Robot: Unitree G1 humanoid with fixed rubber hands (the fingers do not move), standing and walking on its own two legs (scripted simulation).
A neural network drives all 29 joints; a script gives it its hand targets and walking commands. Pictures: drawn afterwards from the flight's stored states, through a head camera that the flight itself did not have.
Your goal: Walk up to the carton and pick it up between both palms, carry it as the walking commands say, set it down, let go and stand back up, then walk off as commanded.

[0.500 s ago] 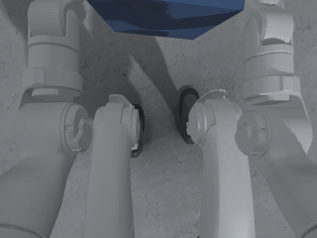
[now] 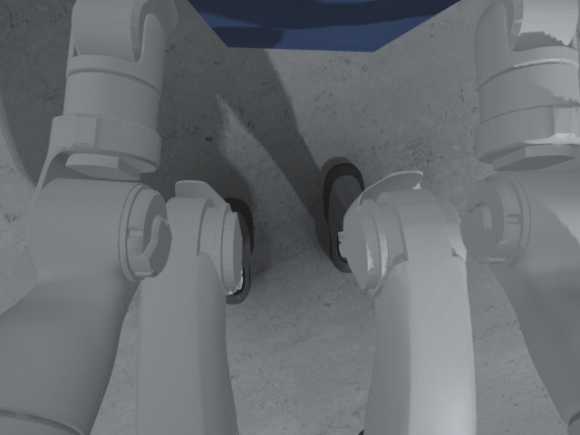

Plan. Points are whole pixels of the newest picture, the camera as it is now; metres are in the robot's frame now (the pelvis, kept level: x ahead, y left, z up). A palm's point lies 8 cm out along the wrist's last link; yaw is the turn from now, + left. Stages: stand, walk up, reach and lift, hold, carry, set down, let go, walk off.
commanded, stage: set down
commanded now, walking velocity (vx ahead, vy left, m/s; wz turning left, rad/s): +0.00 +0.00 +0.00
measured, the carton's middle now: out of the picture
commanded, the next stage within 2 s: none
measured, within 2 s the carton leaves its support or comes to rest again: rests again in 0.70 s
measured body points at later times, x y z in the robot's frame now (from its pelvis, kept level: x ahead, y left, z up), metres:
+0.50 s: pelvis -0.01 -0.02 -0.03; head +0.36 -0.03 +0.21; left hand +0.56 +0.11 -0.20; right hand +0.54 -0.21 -0.20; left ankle +0.10 +0.10 -0.37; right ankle +0.14 -0.12 -0.37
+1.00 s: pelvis +0.00 +0.00 -0.04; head +0.37 +0.00 +0.20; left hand +0.58 +0.12 -0.21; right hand +0.57 -0.20 -0.20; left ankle +0.10 +0.10 -0.37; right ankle +0.14 -0.12 -0.37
